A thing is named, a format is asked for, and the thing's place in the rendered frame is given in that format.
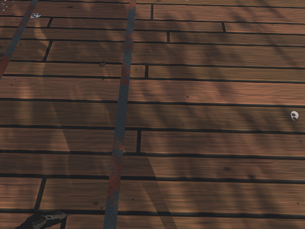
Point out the robot left hand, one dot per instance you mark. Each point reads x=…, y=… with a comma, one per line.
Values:
x=42, y=220

